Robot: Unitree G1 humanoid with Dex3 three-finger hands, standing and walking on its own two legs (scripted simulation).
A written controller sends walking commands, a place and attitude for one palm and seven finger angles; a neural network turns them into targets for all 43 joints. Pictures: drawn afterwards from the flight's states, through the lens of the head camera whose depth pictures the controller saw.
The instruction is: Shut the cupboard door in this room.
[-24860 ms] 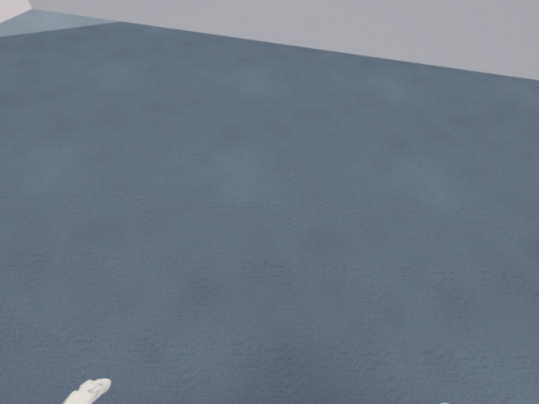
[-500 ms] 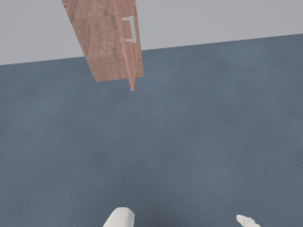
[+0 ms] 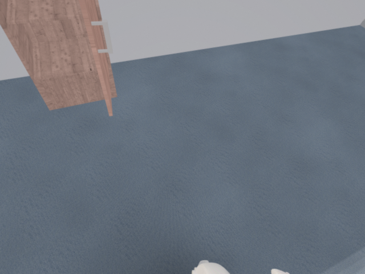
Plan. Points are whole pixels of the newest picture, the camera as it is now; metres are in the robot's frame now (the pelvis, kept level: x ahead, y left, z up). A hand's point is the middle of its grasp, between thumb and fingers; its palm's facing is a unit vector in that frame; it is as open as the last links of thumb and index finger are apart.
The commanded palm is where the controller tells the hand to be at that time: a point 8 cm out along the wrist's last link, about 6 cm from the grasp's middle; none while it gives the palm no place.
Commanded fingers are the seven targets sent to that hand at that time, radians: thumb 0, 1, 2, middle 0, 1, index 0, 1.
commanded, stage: walk around to get in front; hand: left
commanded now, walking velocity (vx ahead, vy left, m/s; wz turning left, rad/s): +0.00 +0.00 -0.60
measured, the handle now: (102, 37) +0.92 +0.42 -0.05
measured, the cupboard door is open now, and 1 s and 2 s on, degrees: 82 82 82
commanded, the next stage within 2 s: none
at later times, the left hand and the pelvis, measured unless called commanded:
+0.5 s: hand (155, 239) +0.21 +0.08 -0.16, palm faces -0.40 -0.89 -0.23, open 7.4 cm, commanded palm none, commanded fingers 0.00 0.90 0.90 -0.20 -0.30 -0.20 -0.30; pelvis +0.01 -0.05 -0.02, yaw -20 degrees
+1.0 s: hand (153, 262) +0.16 +0.08 -0.17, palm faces -0.43 -0.88 -0.21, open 7.4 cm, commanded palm none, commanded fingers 0.00 0.90 0.90 -0.20 -0.30 -0.20 -0.30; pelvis +0.17 -0.13 -0.01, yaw -34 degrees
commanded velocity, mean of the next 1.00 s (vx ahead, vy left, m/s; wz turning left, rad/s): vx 0.25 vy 0.00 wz -0.50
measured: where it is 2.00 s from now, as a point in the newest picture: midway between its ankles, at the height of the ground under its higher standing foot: (248, 219)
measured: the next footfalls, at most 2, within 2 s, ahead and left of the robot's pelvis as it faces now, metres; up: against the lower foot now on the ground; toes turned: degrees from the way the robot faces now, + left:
right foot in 0.46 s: +0.01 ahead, -0.14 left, +0.00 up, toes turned -26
left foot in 1.04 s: +0.38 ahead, -0.12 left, +0.00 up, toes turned -30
